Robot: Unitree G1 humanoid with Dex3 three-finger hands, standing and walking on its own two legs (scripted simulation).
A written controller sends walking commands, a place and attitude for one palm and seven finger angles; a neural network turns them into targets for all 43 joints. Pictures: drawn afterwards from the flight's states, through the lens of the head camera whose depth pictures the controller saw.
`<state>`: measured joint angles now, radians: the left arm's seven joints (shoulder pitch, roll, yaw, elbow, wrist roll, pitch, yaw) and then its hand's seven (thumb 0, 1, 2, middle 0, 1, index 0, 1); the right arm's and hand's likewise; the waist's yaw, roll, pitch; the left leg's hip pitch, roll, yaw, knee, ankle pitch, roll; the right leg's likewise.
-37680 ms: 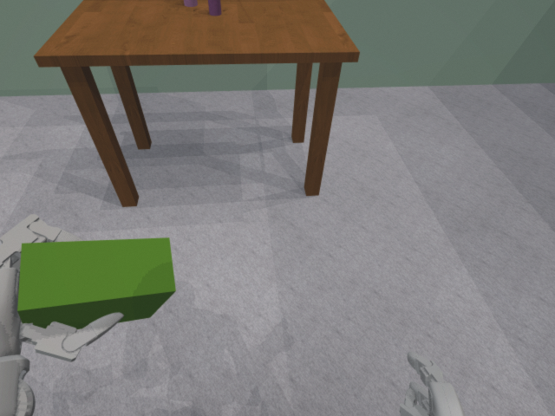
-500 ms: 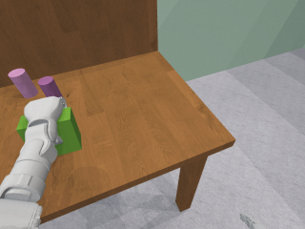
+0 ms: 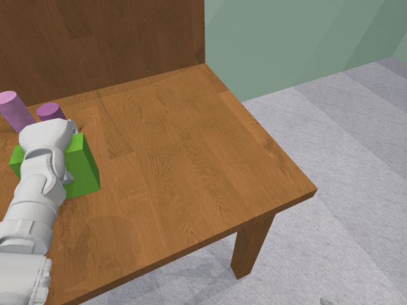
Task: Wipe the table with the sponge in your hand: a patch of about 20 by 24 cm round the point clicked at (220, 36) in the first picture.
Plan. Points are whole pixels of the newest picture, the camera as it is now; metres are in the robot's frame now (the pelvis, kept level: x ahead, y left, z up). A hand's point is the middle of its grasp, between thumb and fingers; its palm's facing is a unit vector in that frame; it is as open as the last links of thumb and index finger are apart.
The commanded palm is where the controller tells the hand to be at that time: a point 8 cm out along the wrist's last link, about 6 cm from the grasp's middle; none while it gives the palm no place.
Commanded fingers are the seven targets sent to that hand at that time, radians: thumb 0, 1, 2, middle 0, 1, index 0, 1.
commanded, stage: slide back across to the first lane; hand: left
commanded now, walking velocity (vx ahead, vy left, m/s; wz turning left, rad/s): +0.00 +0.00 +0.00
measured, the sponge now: (64, 176) +0.37 +0.34 +0.03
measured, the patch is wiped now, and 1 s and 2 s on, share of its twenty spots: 1.00 1.00 1.00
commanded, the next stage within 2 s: wipe back along the first lane in 0.44 s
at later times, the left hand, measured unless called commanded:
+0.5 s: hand (25, 165) +0.35 +0.38 +0.09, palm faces -0.11 -0.04 -0.99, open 10.1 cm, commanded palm +0.32 +0.38 +0.15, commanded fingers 0.00 0.10 1.30 -1.20 -1.60 -1.20 -1.60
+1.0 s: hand (18, 186) +0.30 +0.38 +0.09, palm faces -0.03 -0.04 -1.00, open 10.1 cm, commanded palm +0.27 +0.36 +0.13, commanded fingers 0.00 0.10 1.30 -1.20 -1.60 -1.20 -1.60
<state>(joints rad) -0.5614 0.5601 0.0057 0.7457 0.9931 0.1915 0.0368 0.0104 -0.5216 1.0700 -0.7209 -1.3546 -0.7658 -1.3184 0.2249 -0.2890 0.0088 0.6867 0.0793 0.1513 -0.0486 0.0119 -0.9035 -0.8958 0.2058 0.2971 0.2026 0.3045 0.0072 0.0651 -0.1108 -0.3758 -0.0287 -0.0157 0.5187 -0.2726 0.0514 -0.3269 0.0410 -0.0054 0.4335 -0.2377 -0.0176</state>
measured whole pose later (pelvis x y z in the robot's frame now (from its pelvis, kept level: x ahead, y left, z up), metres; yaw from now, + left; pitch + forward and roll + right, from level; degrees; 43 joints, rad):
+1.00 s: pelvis +0.00 +0.01 +0.00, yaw +2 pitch +4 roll -2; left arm -0.25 0.59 0.06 0.38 0.94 0.22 -0.01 0.00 -0.50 1.07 -0.68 -1.40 -0.72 -1.37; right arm 0.15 -0.28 0.02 0.66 0.07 0.15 -0.02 0.01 -0.90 -0.90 0.21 0.30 0.20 0.30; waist 0.06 0.07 -0.07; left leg -0.30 -0.06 -0.04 0.50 -0.27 0.07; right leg -0.23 0.02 -0.03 0.40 -0.24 -0.01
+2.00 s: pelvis +0.00 +0.00 +0.00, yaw +1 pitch +1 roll -1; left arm 0.21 0.52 0.06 -0.13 0.89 0.34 0.03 0.00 -0.48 1.07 -0.67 -1.41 -0.71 -1.38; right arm 0.08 -0.26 0.04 0.62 0.06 0.10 -0.01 0.01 -0.90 -0.90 0.20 0.30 0.20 0.30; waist 0.10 0.10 -0.07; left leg -0.23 -0.04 -0.03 0.52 -0.30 0.05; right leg -0.18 0.04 -0.02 0.44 -0.27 -0.02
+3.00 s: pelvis -0.02 -0.01 +0.00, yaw +1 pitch -4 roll -1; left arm 0.21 0.55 0.02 -0.19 0.86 0.33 -0.02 -0.01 -0.51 1.07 -0.71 -1.36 -0.75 -1.33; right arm 0.05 -0.26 0.05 0.66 0.05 0.04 -0.05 0.02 -0.90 -0.90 0.21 0.30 0.20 0.30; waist 0.13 0.10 -0.01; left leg -0.15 -0.02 -0.04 0.47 -0.25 0.03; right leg -0.10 0.05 -0.02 0.40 -0.23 -0.04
